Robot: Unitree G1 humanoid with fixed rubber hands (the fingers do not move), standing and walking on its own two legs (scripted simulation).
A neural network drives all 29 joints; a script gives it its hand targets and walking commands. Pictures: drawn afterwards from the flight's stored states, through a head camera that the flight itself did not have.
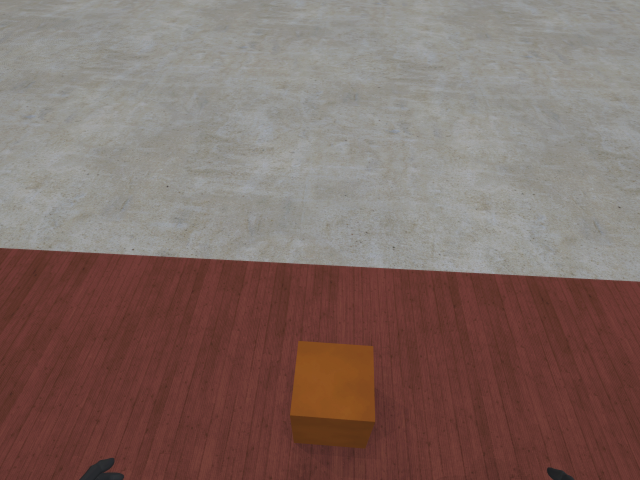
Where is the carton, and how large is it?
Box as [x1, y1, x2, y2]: [290, 341, 374, 447]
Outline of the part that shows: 298,341 290,410 294,442 365,447 374,423 372,346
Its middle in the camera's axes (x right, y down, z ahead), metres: +0.04 +0.45 +1.11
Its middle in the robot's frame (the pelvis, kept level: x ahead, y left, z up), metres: +0.46 -0.02 -0.66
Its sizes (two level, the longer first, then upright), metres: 0.210 0.200 0.250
